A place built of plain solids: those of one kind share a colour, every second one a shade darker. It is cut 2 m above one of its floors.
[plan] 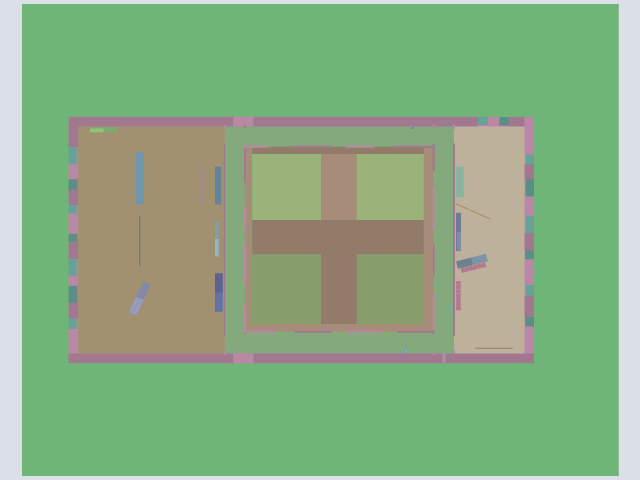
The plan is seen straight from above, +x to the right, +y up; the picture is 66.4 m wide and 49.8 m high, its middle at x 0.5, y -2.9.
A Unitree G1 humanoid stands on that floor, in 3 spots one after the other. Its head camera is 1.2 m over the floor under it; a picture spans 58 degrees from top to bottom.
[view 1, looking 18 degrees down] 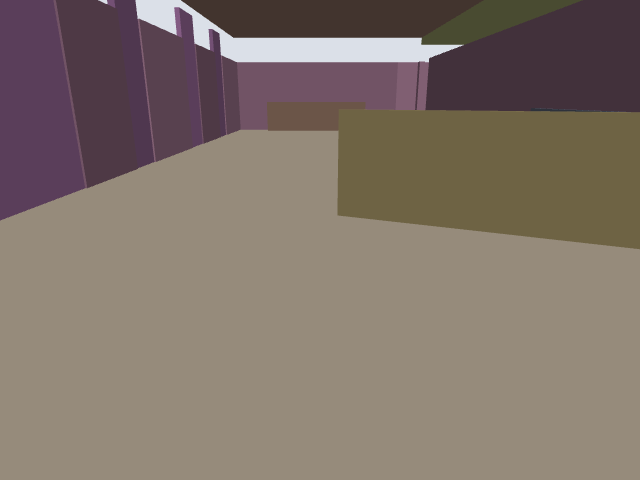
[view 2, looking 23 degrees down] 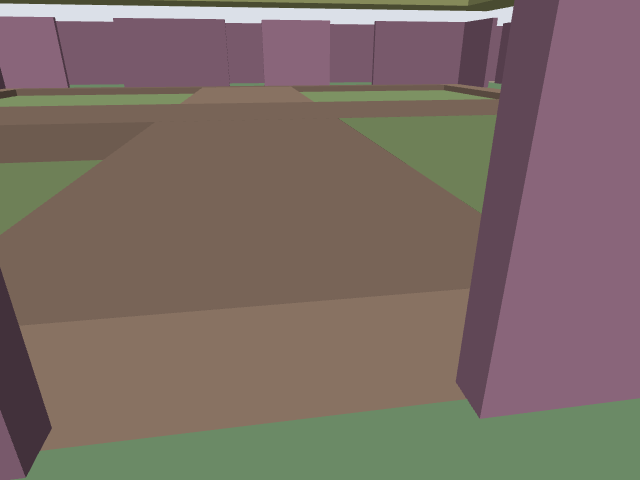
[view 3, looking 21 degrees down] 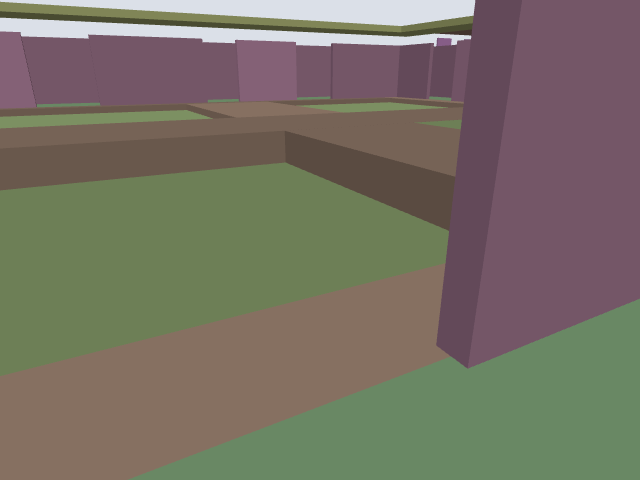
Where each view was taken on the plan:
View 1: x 18.41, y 3.88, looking -90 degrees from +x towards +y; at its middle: floor_breakhall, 3.88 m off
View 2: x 2.46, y -13.60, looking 81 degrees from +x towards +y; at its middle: floor_gang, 3.08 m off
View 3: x -3.39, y -13.60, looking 62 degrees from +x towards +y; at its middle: step_tier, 5.36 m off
